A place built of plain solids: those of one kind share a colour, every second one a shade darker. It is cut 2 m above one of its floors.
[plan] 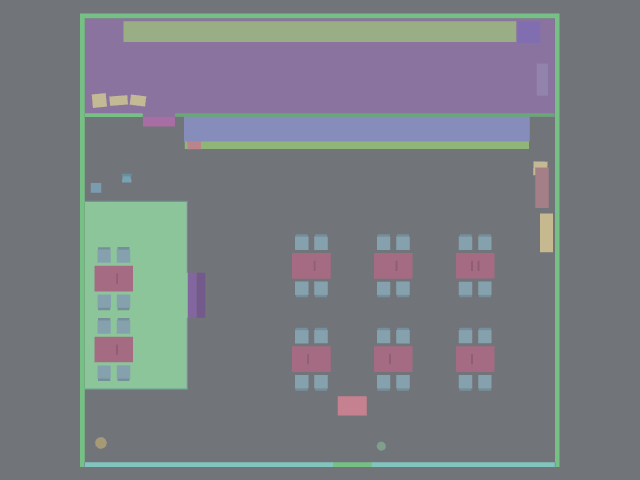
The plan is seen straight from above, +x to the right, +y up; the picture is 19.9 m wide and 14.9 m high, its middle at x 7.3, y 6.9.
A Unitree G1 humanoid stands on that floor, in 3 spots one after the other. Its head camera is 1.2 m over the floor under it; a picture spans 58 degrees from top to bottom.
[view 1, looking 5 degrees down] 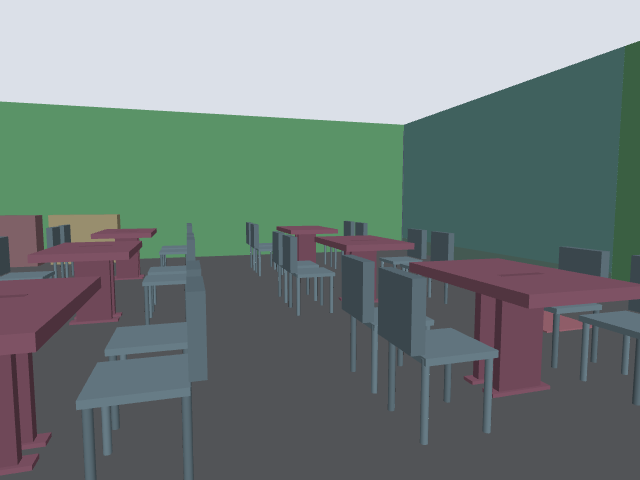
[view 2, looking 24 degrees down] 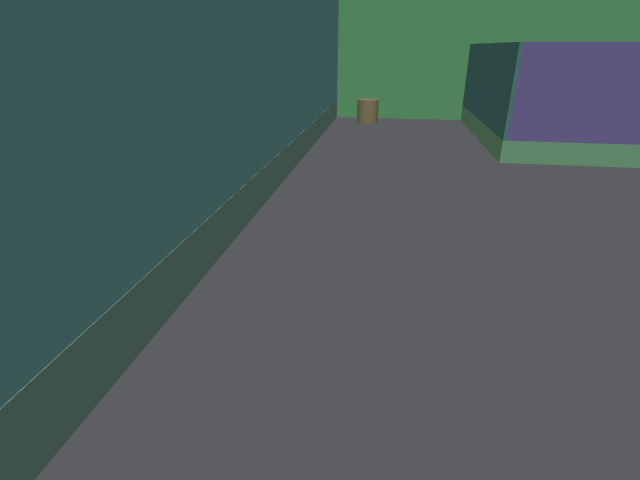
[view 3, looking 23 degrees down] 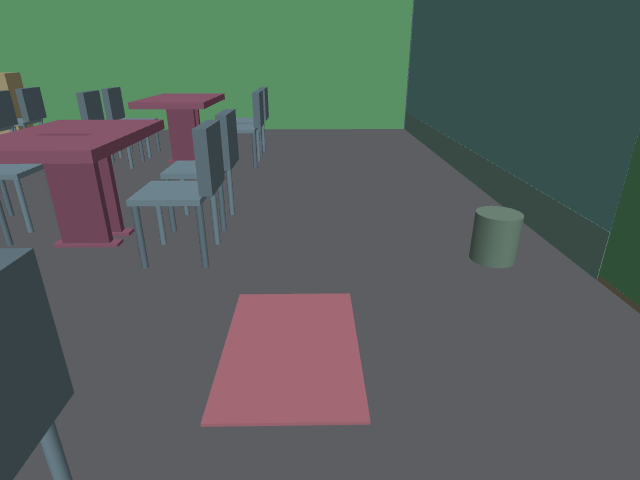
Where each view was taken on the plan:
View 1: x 4.74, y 5.18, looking -17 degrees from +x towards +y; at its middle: meeting_table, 5.45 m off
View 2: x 8.30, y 1.00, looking -171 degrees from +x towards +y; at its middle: ground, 2.95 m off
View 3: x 6.70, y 1.65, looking -1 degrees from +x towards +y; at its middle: ground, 3.07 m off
